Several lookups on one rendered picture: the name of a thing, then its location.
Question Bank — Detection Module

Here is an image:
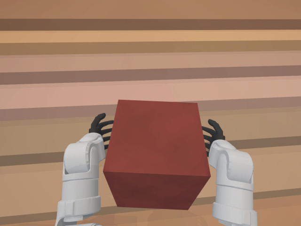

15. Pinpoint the carton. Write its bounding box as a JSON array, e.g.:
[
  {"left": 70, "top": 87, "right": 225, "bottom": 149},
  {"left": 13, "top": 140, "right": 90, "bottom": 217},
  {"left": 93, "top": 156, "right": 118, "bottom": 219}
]
[{"left": 103, "top": 100, "right": 211, "bottom": 210}]

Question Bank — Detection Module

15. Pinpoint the left robot hand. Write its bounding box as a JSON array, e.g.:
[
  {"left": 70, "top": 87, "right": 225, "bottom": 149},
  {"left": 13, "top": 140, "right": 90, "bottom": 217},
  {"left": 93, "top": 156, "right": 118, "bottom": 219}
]
[{"left": 89, "top": 113, "right": 114, "bottom": 149}]

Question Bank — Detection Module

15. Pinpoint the left robot forearm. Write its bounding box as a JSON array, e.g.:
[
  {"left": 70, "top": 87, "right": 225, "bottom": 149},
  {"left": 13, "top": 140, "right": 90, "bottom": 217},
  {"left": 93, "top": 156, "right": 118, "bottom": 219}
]
[{"left": 55, "top": 133, "right": 105, "bottom": 226}]

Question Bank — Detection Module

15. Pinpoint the right robot hand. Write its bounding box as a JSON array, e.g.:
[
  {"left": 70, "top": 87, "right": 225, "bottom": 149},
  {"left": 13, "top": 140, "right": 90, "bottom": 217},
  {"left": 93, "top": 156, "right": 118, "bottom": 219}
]
[{"left": 202, "top": 119, "right": 225, "bottom": 157}]

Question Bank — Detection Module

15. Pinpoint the right robot forearm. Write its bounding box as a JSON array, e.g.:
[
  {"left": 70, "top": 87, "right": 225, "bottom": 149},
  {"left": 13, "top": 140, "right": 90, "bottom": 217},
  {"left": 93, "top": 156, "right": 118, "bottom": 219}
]
[{"left": 208, "top": 139, "right": 258, "bottom": 226}]

